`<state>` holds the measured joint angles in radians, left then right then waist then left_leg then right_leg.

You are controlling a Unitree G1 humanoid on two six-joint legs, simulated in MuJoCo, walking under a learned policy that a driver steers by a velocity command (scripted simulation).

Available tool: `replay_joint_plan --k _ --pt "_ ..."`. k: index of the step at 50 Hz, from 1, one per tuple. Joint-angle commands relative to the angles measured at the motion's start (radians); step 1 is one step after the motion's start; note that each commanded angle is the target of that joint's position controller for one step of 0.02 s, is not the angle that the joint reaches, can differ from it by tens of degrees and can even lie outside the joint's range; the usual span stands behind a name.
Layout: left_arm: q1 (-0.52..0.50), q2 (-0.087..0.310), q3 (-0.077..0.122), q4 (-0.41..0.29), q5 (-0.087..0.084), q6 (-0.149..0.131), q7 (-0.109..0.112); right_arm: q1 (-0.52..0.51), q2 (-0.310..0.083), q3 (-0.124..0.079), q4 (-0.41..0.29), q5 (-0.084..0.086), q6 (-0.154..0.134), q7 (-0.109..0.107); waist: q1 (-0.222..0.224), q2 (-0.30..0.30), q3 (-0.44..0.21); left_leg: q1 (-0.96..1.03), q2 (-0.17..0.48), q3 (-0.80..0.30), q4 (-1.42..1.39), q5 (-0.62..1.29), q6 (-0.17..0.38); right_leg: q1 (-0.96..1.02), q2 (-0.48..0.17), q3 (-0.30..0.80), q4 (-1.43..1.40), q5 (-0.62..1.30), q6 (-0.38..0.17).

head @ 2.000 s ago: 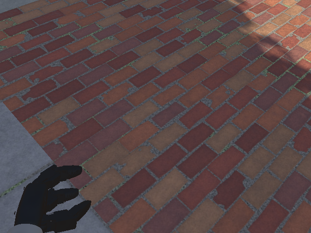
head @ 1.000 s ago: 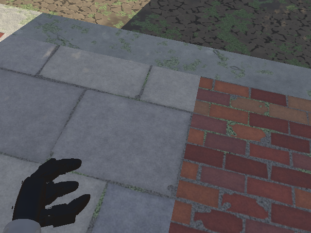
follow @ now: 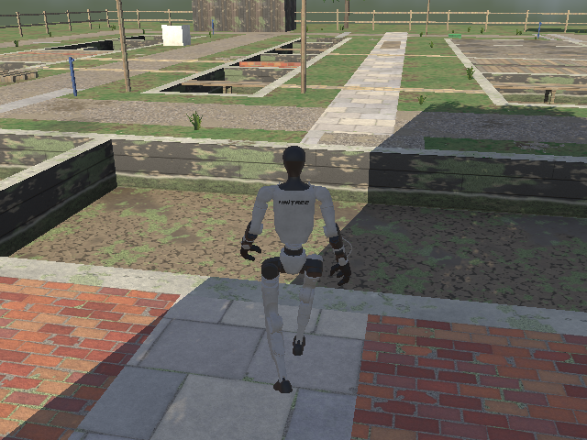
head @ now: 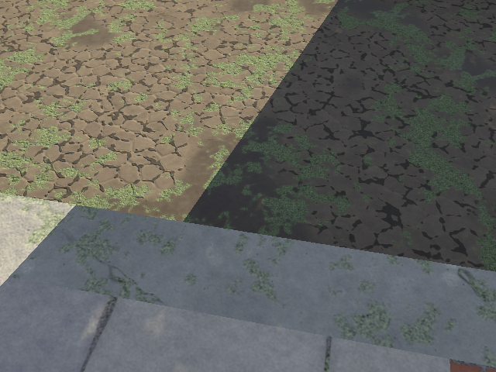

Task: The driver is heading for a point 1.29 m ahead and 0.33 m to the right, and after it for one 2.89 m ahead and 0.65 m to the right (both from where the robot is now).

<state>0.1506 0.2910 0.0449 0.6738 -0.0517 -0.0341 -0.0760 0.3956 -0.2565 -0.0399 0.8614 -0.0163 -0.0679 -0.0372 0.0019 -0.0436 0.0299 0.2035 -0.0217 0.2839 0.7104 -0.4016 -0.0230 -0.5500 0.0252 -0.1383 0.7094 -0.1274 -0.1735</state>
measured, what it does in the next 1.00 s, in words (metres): walks ahead, turning right: left foot, then right foot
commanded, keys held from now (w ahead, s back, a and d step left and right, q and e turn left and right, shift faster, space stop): w+e+shift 0.58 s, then w+q+shift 0.42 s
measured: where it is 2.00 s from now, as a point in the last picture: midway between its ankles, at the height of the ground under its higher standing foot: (318, 283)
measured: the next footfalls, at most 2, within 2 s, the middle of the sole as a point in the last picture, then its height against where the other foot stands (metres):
left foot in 0.38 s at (211, 344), level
right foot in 0.82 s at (358, 313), level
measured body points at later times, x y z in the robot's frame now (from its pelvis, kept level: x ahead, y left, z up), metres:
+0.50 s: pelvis +0.43 +0.04 +0.02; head +0.44 +0.03 +0.47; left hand +0.67 +0.23 -0.07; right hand +0.45 -0.27 -0.06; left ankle +0.55 +0.15 -0.70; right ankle +0.27 -0.01 -0.57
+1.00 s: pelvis +0.65 -0.12 +0.01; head +0.68 -0.13 +0.46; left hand +0.91 -0.01 -0.08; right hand +0.62 -0.43 -0.08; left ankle +0.71 +0.02 -0.61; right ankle +0.64 -0.25 -0.70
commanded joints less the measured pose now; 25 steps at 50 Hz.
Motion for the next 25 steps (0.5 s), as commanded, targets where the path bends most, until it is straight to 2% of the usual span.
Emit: replay_joint_plan --k 1,2,3,4,5,6,7,8,9,10,11,12,13,14,16,17,18,19,20,21,22,23,24,25 --pt "0.457 0.195 0.065 0.091 0.043 0.018 0.028 -0.176 0.026 0.020 -0.218 0.017 -0.081 0.045 0.122 -0.367 -0.098 -0.968 -0.099 -0.262 1.091 -0.199 0.019 0.853 -0.090 0.513 -0.067 0.051 -0.215" --pt "0.362 0.153 0.051 0.026 0.072 -0.009 0.031 -0.158 -0.035 0.027 -0.287 0.048 -0.125 0.066 0.082 -0.283 -0.233 -1.111 -0.087 -0.437 1.070 -0.135 0.070 0.895 -0.241 0.948 -0.359 -0.435 -0.322" --pt "0.342 0.121 0.052 0.002 0.066 -0.029 0.030 -0.256 -0.122 0.010 -0.303 0.064 -0.141 0.070 0.090 -0.051 -0.149 -1.099 -0.035 -0.449 0.930 -0.042 0.113 0.781 -0.258 1.018 -0.503 -0.598 -0.261" --pt "0.270 0.116 0.049 -0.010 0.059 -0.047 0.024 -0.270 -0.121 0.004 -0.304 0.055 -0.136 0.065 0.014 0.139 -0.045 -1.047 0.005 -0.447 0.790 0.034 0.113 0.587 -0.252 0.985 -0.527 -0.591 -0.223" --pt "0.200 0.127 0.050 -0.028 0.056 -0.062 0.023 -0.248 -0.105 0.007 -0.287 0.030 -0.119 0.054 -0.036 0.185 -0.004 -0.967 0.037 -0.463 0.706 0.060 0.088 0.431 -0.215 0.932 -0.508 -0.499 -0.219" --pt "0.152 0.138 0.052 -0.044 0.054 -0.066 0.033 -0.226 -0.114 0.001 -0.275 0.013 -0.100 0.047 -0.063 0.185 0.024 -0.901 0.058 -0.470 0.635 0.073 0.053 0.318 -0.164 0.847 -0.502 -0.399 -0.212" --pt "0.134 0.123 0.047 -0.052 0.050 -0.065 0.043 -0.218 -0.131 -0.006 -0.269 0.011 -0.084 0.039 -0.074 0.172 0.038 -0.854 0.079 -0.464 0.557 0.079 0.024 0.244 -0.124 0.758 -0.508 -0.317 -0.198" --pt "0.133 0.109 0.043 -0.049 0.042 -0.064 0.054 -0.236 -0.132 -0.008 -0.274 0.009 -0.073 0.030 -0.073 0.153 0.052 -0.817 0.096 -0.445 0.453 0.081 0.000 0.181 -0.094 0.683 -0.508 -0.252 -0.185" --pt "0.150 0.086 0.038 -0.048 0.037 -0.063 0.065 -0.292 -0.123 -0.006 -0.289 0.001 -0.066 0.022 -0.048 0.131 0.066 -0.792 0.097 -0.417 0.350 0.145 -0.022 0.135 -0.057 0.606 -0.489 -0.127 -0.173" --pt "0.173 0.073 0.036 -0.036 0.020 -0.054 0.082 -0.354 -0.080 0.009 -0.312 -0.013 -0.060 0.023 -0.022 0.119 0.064 -0.729 0.087 -0.379 0.234 0.256 -0.031 0.064 -0.013 0.525 -0.436 -0.081 -0.153" --pt "0.176 0.085 0.040 -0.032 0.010 -0.042 0.093 -0.403 -0.038 0.019 -0.333 -0.015 -0.056 0.028 0.004 0.086 0.056 -0.645 0.060 -0.343 0.105 0.358 -0.036 0.008 0.029 0.465 -0.418 -0.078 -0.119" --pt "0.187 0.102 0.048 -0.028 0.009 -0.032 0.098 -0.435 -0.020 0.021 -0.346 -0.006 -0.055 0.033 0.034 0.042 0.036 -0.557 0.027 -0.317 0.018 0.457 -0.044 -0.034 0.043 0.452 -0.401 -0.098 -0.092" --pt "0.209 0.111 0.053 -0.022 0.008 -0.027 0.099 -0.443 -0.032 0.012 -0.353 0.011 -0.056 0.037 0.057 0.009 0.005 -0.495 0.002 -0.317 -0.027 0.518 -0.055 -0.030 0.035 0.472 -0.381 -0.147 -0.076" --pt "0.219 0.102 0.055 -0.022 -0.001 -0.020 0.102 -0.433 -0.058 -0.007 -0.359 0.033 -0.063 0.039 0.062 -0.024 -0.019 -0.468 -0.009 -0.341 -0.080 0.521 -0.064 0.025 0.030 0.506 -0.344 -0.185 -0.062" --pt "0.249 0.077 0.050 -0.019 -0.004 -0.004 0.112 -0.428 -0.097 -0.032 -0.368 0.053 -0.066 0.035 0.053 -0.075 -0.036 -0.475 -0.014 -0.375 -0.165 0.448 -0.058 0.178 0.005 0.568 -0.243 -0.178 -0.040" --pt "0.235 0.078 0.052 -0.026 0.004 0.004 0.117 -0.375 -0.127 -0.050 -0.360 0.059 -0.070 0.036 0.003 -0.087 -0.060 -0.428 -0.015 -0.370 -0.183 0.402 -0.045 0.220 0.000 0.571 -0.163 -0.121 -0.018" --pt "0.205 0.072 0.047 -0.048 0.016 0.006 0.115 -0.238 -0.157 -0.073 -0.333 0.062 -0.075 0.036 -0.084 -0.098 -0.124 -0.294 0.001 -0.357 -0.158 0.372 -0.021 0.226 0.018 0.548 0.001 0.023 0.019" --pt "0.163 0.007 0.025 -0.088 0.025 0.003 0.107 -0.019 -0.202 -0.089 -0.309 0.038 -0.078 0.039 -0.188 -0.023 -0.272 -0.002 0.135 -0.490 -0.103 0.267 0.020 0.098 0.053 0.480 0.333 0.024 0.063" --pt "0.374 -0.126 -0.011 -0.136 -0.003 -0.009 0.098 0.006 -0.304 -0.093 -0.317 -0.001 -0.072 0.052 -0.040 0.443 -0.467 0.237 0.420 -1.088 -0.284 0.112 0.191 -0.135 0.149 0.433 0.694 -0.515 0.111" --pt "0.363 -0.051 -0.013 -0.150 -0.042 -0.009 0.102 -0.091 -0.269 -0.086 -0.332 0.017 -0.062 0.058 -0.021 0.492 -0.406 0.173 0.498 -1.334 -0.399 -0.248 0.241 -0.319 0.028 0.366 0.827 -0.389 0.115" --pt "0.232 0.016 0.004 -0.145 -0.029 0.002 0.108 -0.141 -0.164 -0.065 -0.348 0.031 -0.049 0.046 -0.068 0.318 -0.245 0.051 0.426 -1.156 -0.404 -0.297 0.217 -0.368 -0.017 0.315 0.878 -0.297 0.134" --pt "0.131 0.044 0.010 -0.167 -0.004 0.009 0.108 -0.151 -0.133 -0.051 -0.332 0.025 -0.032 0.036 -0.080 0.170 -0.137 -0.080 0.374 -0.948 -0.376 -0.143 0.182 -0.364 -0.046 0.271 0.870 -0.246 0.139" --pt "0.085 0.046 0.015 -0.189 0.020 0.014 0.102 -0.143 -0.122 -0.046 -0.312 0.011 -0.023 0.030 -0.073 0.094 -0.075 -0.189 0.327 -0.795 -0.351 -0.012 0.168 -0.338 -0.078 0.260 0.834 -0.218 0.132" --pt "0.085 0.029 0.010 -0.195 0.020 0.024 0.091 -0.149 -0.090 -0.034 -0.296 -0.005 -0.023 0.027 -0.052 0.113 -0.028 -0.277 0.292 -0.692 -0.325 0.111 0.159 -0.309 -0.096 0.276 0.804 -0.178 0.124"
Velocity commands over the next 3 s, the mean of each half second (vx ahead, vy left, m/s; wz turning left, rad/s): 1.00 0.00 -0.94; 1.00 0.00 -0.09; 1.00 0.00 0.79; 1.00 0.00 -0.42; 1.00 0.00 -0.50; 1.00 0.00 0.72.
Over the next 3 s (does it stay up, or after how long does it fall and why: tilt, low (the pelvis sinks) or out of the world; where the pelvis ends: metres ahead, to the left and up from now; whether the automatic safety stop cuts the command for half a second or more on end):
stays up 0.73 -0.13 0.04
